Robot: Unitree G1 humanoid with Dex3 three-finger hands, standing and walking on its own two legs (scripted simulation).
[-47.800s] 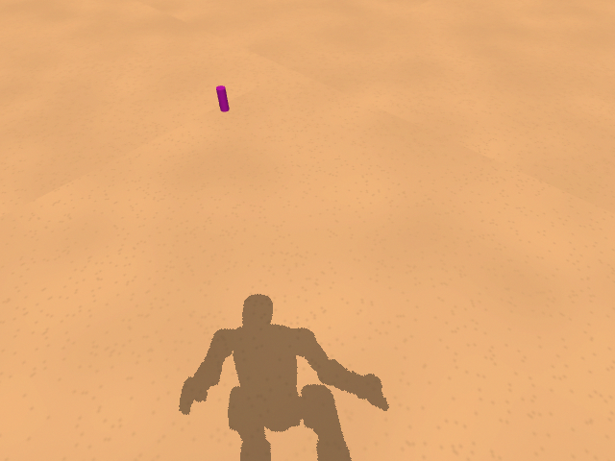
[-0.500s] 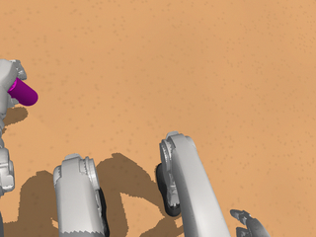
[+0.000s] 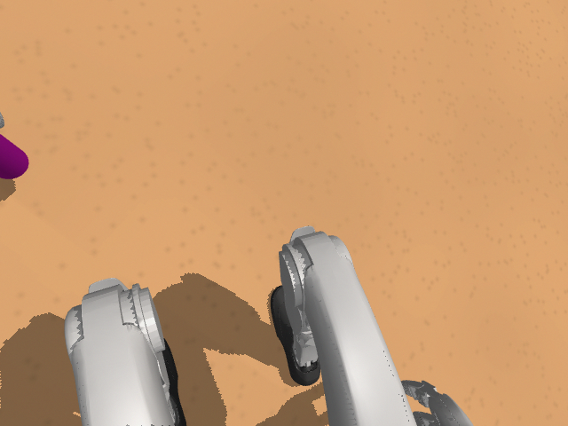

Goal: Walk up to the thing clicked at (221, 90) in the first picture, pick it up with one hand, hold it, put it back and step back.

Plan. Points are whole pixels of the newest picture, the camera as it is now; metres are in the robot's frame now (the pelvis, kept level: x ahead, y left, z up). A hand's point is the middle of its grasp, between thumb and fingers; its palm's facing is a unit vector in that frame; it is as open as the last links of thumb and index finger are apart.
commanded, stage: lower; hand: left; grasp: from above
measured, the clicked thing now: out of the picture +0.53 +0.30 -0.20
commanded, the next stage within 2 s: rest in 0.34 s
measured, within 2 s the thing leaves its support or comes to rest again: rests again in 0.80 s
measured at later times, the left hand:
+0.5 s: hand out of the picture +0.51 +0.30 -0.20, palm faces -0.47 -0.05 -0.88, open 8.4 cm
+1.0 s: hand out of the picture +0.52 +0.30 -0.24, palm faces -0.46 -0.06 -0.89, open 8.4 cm
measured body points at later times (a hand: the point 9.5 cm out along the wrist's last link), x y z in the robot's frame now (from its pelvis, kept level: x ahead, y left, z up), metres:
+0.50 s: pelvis +0.00 +0.00 -0.03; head +0.28 +0.08 +0.32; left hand +0.53 +0.30 -0.15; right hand +0.02 -0.27 -0.11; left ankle +0.08 +0.13 -0.32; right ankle +0.11 -0.14 -0.32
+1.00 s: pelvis +0.00 +0.01 -0.04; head +0.28 +0.09 +0.30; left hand +0.54 +0.31 -0.18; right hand +0.02 -0.27 -0.10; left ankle +0.08 +0.13 -0.32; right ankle +0.11 -0.14 -0.32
